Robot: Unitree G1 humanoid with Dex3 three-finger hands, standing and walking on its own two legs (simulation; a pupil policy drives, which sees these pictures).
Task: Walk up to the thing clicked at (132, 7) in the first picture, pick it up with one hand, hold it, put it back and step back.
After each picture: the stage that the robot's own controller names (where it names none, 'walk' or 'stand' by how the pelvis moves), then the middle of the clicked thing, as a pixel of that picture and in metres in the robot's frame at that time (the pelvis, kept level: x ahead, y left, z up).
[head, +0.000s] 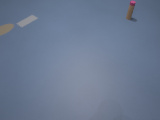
stand; (130, 10) +1.96 -0.58 -0.66
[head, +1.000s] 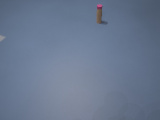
walk; (99, 14) +1.89 -0.05 -0.63
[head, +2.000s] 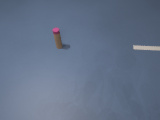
walk; (57, 38) +1.28 +0.37 -0.65
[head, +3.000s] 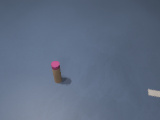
walk; (56, 72) +0.82 +0.30 -0.64
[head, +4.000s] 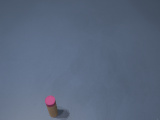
walk; (52, 107) +0.50 +0.24 -0.63
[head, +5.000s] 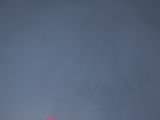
stand; out of the picture +0.37 +0.23 -0.65
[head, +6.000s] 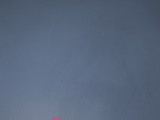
stand; out of the picture +0.36 +0.20 -0.65
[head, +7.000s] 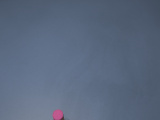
stand; out of the picture +0.40 +0.18 -0.65
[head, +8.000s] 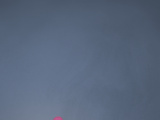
stand; out of the picture +0.39 +0.18 -0.66
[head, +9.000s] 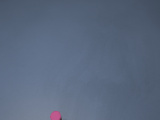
stand; out of the picture +0.39 +0.19 -0.66
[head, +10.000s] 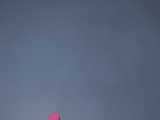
stand; out of the picture +0.39 +0.21 -0.65
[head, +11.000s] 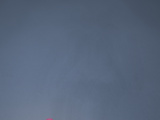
stand; out of the picture +0.36 +0.23 -0.65
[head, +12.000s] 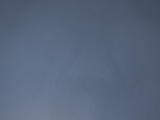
stand; out of the picture +0.34 +0.24 -0.66
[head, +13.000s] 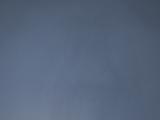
stand; out of the picture +0.35 +0.23 -0.66
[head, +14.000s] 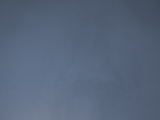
stand; out of the picture +0.33 +0.24 -0.66
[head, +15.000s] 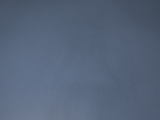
stand; out of the picture +0.31 +0.25 -0.65
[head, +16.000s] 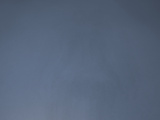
stand; out of the picture +0.31 +0.26 -0.66
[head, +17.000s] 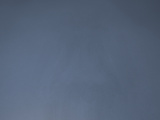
stand; out of the picture +0.32 +0.26 -0.66
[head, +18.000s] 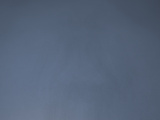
stand; out of the picture +0.32 +0.26 -0.65
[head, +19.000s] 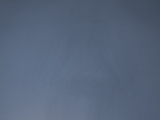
stand; out of the picture +0.32 +0.26 -0.65
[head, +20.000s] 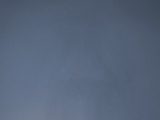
stand; out of the picture +0.32 +0.25 -0.65
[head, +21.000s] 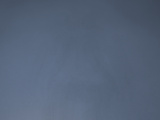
stand; out of the picture +0.31 +0.26 -0.65
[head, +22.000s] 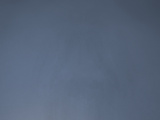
stand; out of the picture +0.31 +0.26 -0.66
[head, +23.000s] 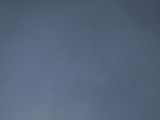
stand; out of the picture +0.34 +0.24 -0.66
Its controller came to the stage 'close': no
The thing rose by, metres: 0.00
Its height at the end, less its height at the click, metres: +0.00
